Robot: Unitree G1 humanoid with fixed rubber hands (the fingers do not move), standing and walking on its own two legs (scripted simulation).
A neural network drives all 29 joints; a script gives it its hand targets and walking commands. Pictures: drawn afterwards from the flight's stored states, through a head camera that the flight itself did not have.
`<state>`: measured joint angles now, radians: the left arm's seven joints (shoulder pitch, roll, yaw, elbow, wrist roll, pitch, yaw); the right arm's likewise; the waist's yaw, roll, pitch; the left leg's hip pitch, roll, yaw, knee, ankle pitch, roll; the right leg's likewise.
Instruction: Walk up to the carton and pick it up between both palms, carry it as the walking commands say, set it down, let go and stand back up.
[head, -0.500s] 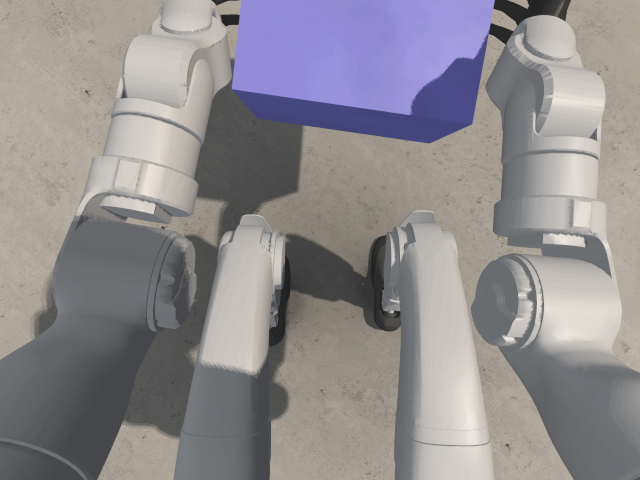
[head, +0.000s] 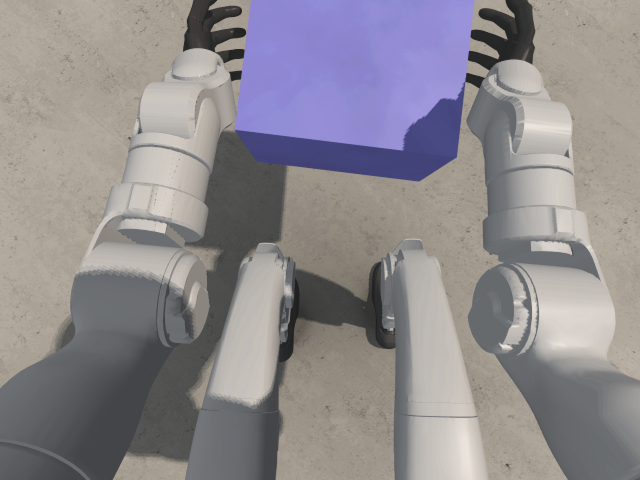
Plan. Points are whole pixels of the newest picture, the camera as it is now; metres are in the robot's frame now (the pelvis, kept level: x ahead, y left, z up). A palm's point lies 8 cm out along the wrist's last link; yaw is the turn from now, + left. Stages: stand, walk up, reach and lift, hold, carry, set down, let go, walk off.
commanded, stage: reach and lift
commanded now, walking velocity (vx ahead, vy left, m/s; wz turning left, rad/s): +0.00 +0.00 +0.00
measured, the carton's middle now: (354, 53) +0.58 -0.03 -0.09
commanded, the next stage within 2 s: none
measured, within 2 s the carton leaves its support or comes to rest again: neither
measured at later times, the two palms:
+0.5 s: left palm (174, 23) +0.51 +0.13 +0.06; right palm (547, 43) +0.49 -0.18 +0.06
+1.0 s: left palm out of the picture +0.46 +0.13 +0.16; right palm out of the picture +0.47 -0.18 +0.17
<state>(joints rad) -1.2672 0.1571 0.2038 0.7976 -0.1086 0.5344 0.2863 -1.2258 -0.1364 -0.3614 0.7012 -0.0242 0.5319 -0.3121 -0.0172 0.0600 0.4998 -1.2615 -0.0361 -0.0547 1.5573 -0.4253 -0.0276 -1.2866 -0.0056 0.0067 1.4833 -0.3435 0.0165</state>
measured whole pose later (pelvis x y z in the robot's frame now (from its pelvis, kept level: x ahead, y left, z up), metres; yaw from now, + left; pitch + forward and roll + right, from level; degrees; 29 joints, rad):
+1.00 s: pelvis +0.01 -0.02 +0.12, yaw +1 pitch +3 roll +0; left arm -1.07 0.10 0.24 0.94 -0.06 0.54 0.26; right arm -1.09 -0.07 -0.36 0.88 -0.11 0.56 -0.31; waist -0.03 0.01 0.24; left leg -0.82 -0.04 -0.08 1.04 -0.38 -0.03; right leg -0.84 -0.01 0.00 0.98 -0.27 0.02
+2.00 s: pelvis +0.18 +0.01 +0.20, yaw +2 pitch -6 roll -1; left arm -0.44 -0.08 0.32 0.80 0.23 0.72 0.03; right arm -0.49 0.08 -0.47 0.78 -0.26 0.72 -0.14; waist -0.03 -0.01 -0.21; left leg -0.11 -0.03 -0.10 0.51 -0.30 0.00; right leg -0.12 0.00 0.00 0.45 -0.23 0.01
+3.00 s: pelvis +0.17 -0.02 +0.20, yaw +2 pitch -6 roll +0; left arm -0.33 -0.07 0.34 0.51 0.24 0.72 0.03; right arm -0.35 0.18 -0.32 0.58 -0.28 0.70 -0.11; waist -0.03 -0.05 -0.11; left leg -0.06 -0.02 -0.09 0.41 -0.24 -0.02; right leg -0.12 0.01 0.02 0.45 -0.22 0.00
